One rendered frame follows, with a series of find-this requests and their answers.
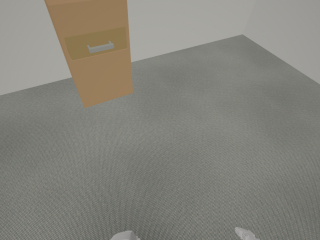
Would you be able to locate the handle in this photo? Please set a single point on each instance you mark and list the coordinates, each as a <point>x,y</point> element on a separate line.
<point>101,47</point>

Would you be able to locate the robot right hand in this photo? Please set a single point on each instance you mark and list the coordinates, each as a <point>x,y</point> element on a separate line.
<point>245,234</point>

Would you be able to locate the drawer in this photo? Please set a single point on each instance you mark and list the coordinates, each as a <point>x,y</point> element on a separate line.
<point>77,44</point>

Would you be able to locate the cabinet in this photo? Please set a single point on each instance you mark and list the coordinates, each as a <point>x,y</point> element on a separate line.
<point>101,77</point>

